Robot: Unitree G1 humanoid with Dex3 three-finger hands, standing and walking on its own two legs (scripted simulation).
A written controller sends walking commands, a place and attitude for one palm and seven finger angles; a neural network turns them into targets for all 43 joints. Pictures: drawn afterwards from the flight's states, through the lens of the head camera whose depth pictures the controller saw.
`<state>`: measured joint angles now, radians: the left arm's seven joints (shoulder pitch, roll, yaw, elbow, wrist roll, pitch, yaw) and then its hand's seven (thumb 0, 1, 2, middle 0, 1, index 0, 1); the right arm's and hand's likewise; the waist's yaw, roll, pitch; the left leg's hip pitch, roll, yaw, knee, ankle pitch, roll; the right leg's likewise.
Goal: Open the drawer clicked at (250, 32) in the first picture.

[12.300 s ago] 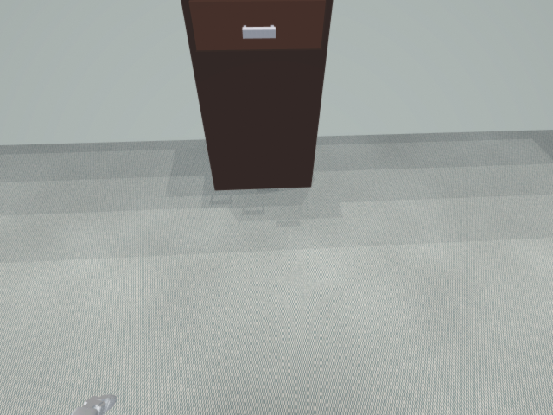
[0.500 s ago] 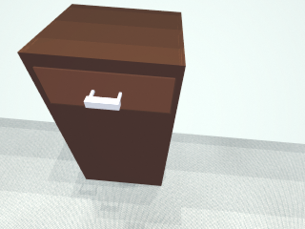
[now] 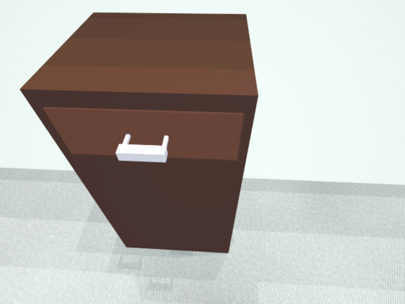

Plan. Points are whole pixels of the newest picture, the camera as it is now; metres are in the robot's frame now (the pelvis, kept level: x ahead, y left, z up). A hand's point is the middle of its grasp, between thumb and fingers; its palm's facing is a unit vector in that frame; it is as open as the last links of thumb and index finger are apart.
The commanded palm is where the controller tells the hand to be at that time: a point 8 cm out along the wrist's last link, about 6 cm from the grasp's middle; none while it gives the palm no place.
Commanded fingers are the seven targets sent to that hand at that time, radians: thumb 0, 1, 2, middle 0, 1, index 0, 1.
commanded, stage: come to a stop and stand still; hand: left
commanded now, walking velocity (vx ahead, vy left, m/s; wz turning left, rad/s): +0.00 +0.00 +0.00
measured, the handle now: (144, 145) +0.46 +0.17 +0.04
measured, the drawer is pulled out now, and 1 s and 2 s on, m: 0.00 0.00 0.00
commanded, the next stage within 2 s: look again from close up in 0.16 s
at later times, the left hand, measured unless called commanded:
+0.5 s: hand out of the picture -0.01 +0.16 -0.17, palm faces +0.03 -0.98 -0.20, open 7.4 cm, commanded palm none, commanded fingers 0.00 0.90 0.90 -0.20 -0.30 -0.20 -0.30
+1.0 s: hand out of the picture -0.03 +0.14 -0.17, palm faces +0.03 -0.98 -0.20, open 7.4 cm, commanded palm none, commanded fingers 0.00 0.90 0.90 -0.20 -0.30 -0.20 -0.30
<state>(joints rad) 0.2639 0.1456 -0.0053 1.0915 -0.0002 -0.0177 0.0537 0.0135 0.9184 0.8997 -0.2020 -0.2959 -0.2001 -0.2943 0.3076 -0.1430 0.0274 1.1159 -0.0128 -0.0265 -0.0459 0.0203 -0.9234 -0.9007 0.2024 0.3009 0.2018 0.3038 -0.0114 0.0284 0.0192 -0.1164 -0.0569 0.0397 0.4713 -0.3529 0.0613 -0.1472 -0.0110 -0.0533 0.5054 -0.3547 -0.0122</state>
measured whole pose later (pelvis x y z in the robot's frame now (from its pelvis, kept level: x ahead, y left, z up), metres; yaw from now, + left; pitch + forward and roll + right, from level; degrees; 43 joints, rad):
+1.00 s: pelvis -0.02 -0.03 +0.01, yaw -1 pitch +0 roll +1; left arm 0.28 0.14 0.00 1.10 0.00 0.00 0.05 0.01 0.91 0.90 -0.20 -0.30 -0.20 -0.29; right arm 0.27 -0.13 0.01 1.14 -0.01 -0.01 -0.05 0.01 -0.91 -0.90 0.20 0.30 0.20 0.30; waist 0.01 0.00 0.06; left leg -0.11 -0.03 0.04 0.40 -0.27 0.02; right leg -0.16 0.01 -0.05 0.46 -0.29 -0.05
